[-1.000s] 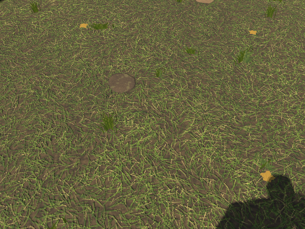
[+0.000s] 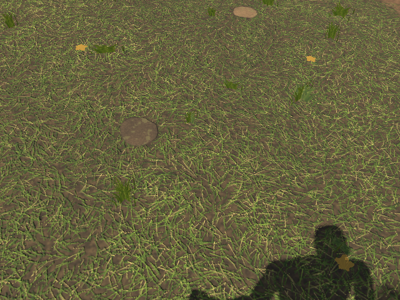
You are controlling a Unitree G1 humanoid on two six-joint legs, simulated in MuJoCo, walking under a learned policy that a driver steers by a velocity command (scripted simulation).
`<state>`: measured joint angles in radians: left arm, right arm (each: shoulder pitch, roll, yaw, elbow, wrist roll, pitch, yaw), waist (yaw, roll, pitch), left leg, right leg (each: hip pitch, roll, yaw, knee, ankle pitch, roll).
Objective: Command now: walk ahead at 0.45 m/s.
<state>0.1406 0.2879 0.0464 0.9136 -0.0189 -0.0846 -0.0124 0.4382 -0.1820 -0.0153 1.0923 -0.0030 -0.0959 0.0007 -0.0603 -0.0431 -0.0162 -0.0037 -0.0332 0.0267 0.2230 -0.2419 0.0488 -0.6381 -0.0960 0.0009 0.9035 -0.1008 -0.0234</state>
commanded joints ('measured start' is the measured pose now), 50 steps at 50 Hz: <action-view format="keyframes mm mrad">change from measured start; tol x32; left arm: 1 -173 6 -9 -102 -2 -11 -7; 8 -269 42 -6 -161 -10 -22 -40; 13 315 266 80 -3 10 -8 -24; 50 115 21 43 -116 -7 56 15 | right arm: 1 19 -183 -28 -46 1 -4 -18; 13 166 -24 6 -91 -5 16 -3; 33 -514 -147 -37 -319 21 -19 17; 39 -25 -402 -125 -226 -8 -26 3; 50 -243 -202 -79 -223 -13 -33 -8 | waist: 1 -10 121 134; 9 49 145 102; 13 162 -210 -400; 23 39 0 59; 35 94 -29 76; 40 -44 317 -371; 50 66 108 47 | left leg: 1 -62 211 -128 -141 250 122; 11 81 240 -36 313 897 56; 13 -542 -17 -38 1006 -110 -37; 15 -735 49 -151 1182 -240 2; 35 -500 94 -74 250 243 -43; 39 414 452 -572 202 31 198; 50 -127 314 -38 -104 241 137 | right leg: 1 -67 16 -31 -198 122 23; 9 95 75 -41 -386 70 -58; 11 446 135 -84 -381 47 -107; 13 1124 -288 633 -476 -255 -350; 19 483 -129 258 -737 26 -220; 30 476 -75 107 -789 79 -188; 37 576 -82 167 -461 252 -117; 41 -135 71 137 400 -419 -22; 50 -63 -57 100 121 -37 6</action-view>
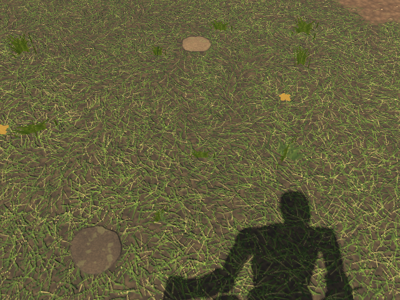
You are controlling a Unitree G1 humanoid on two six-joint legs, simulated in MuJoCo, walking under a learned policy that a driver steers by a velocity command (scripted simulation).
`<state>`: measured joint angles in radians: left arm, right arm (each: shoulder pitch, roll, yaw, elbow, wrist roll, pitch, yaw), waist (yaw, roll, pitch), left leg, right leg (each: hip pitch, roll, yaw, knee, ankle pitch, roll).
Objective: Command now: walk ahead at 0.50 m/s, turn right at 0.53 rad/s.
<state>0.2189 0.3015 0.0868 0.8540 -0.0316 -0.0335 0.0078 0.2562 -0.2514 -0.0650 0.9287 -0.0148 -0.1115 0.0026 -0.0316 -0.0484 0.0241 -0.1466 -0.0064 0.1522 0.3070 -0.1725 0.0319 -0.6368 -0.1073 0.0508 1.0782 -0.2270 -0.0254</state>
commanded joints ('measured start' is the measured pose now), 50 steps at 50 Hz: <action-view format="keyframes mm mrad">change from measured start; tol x32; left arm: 1 12 5 1 -67 7 3 -11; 50 15 28 -15 -197 27 -32 -3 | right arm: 1 -56 -141 -32 -58 -1 -15 -13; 33 -352 -110 -10 -273 23 -13 16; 41 147 -268 -72 -150 7 -24 28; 50 -7 -153 -24 -149 18 -12 16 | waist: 1 32 110 12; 16 96 -208 -371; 38 18 -85 -65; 41 -23 388 -376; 50 22 132 -17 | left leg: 1 25 282 -131 -192 182 149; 9 199 315 21 -136 262 110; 13 216 292 94 227 800 59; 14 83 248 114 470 728 19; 16 -557 -27 -120 1073 -446 -70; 17 -675 21 -236 1114 -386 -45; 30 -410 43 -194 294 266 -92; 38 -172 6 -184 122 141 0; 41 519 420 -947 7 -209 280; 50 3 235 -390 -163 120 207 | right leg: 1 -64 -43 43 -113 139 9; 10 -39 13 -99 -420 122 -49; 14 537 172 -168 -514 80 -158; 16 1024 -232 772 -743 -129 -425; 23 473 -68 284 -859 279 -275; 37 550 -58 336 -682 212 -162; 42 -138 143 161 237 -307 -7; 50 -37 -8 25 -108 -12 12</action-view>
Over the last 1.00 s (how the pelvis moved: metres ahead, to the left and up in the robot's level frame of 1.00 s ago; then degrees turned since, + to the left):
0.57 0.00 0.00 -13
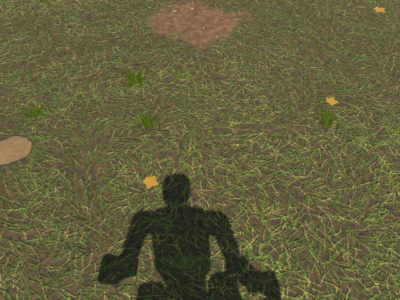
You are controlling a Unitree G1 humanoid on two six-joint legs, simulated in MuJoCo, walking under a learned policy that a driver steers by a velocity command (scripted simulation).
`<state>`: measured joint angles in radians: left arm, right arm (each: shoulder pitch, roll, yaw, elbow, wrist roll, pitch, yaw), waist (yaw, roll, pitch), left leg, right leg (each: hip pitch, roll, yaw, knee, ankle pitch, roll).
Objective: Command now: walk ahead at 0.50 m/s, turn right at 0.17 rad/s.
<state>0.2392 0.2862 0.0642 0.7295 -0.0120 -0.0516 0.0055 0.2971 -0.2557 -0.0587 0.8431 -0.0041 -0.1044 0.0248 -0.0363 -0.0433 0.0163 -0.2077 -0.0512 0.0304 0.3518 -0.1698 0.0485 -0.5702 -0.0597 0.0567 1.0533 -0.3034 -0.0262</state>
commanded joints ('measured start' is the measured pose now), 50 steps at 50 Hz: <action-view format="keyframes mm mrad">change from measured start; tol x32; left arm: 1 -37 36 3 -81 9 -17 -3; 50 -15 116 24 -27 25 -57 -1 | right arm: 1 -39 -160 -33 -58 10 -16 -9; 50 -77 -157 -46 -222 11 36 -7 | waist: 1 18 116 -8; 16 128 -262 -398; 50 60 66 -62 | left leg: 1 69 274 -239 -215 142 188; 14 98 223 -65 226 501 55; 16 -453 14 -83 822 -423 -25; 17 -555 69 -160 919 -398 -19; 37 -500 118 19 277 110 17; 41 26 -23 76 197 43 124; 43 609 380 -806 34 -79 404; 50 39 220 -373 -120 273 267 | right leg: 1 -103 -59 12 -149 119 18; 12 88 29 -66 -556 217 -32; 14 485 24 -57 -581 247 -92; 16 966 -369 616 -691 71 -286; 23 425 -195 84 -904 260 -176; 35 632 -217 -214 -891 477 -127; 40 690 -215 -275 -515 1101 -72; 41 576 -175 -296 -294 1018 -36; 43 -102 118 -114 359 -281 60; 50 -41 -60 17 40 -6 59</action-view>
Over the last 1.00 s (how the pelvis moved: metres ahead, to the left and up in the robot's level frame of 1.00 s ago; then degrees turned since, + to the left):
0.55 -0.13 0.00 -30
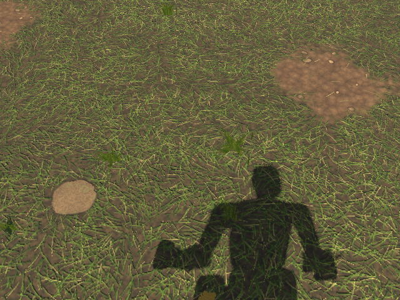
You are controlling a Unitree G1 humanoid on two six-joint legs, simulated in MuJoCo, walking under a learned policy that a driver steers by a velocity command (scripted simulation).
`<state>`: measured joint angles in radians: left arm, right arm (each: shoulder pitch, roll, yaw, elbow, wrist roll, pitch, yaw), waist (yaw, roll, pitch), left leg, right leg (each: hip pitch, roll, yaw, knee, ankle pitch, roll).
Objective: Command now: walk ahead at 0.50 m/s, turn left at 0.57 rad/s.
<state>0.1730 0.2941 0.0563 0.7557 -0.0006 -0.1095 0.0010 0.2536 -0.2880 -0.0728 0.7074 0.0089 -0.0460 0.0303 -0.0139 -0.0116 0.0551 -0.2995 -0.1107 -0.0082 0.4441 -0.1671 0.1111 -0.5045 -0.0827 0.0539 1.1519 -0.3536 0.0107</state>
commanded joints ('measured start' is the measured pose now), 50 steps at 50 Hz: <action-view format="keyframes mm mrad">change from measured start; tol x32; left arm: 1 36 95 28 -60 17 8 5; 50 75 134 23 -43 13 55 21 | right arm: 1 -22 -138 -35 -83 -1 -24 -18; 50 -81 -180 -45 -175 -16 11 -21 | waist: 1 37 34 -91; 14 29 149 -95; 17 72 -328 -403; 22 37 -106 -46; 37 89 -54 28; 43 -58 247 -499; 50 60 61 -171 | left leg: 1 99 268 -305 -219 301 203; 13 158 251 -404 -39 82 76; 19 -512 129 -143 876 -293 -96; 40 -47 59 128 132 4 17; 43 715 493 -764 -20 397 347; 50 71 286 -262 -100 663 185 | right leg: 1 -105 -32 9 -107 77 39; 14 192 82 6 -710 298 -21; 17 869 -353 746 -822 -104 -278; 23 370 -172 195 -957 128 -179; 36 540 -195 -178 -968 473 -150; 40 568 -173 -263 -587 1055 -97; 41 413 -128 -279 -336 951 -50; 43 -172 129 -34 276 -328 42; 50 -41 1 0 -6 -14 64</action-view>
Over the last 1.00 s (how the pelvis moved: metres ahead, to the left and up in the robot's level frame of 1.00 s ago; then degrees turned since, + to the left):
0.54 0.03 -0.01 21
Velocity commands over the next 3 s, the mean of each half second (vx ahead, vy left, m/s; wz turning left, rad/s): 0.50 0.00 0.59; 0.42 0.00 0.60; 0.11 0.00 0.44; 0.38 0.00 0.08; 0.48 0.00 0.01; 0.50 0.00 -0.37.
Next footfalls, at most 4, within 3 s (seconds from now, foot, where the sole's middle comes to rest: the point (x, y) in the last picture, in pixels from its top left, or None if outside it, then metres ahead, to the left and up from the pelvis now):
0.30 right None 0.36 -0.14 -0.77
0.82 left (141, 274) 0.53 0.21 -0.77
1.28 right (170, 214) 0.75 0.12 -0.77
1.62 left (128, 273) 0.54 0.25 -0.77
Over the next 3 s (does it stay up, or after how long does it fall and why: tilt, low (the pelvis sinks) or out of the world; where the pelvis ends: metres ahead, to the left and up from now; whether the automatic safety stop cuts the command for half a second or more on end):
stays up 1.08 0.67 0.00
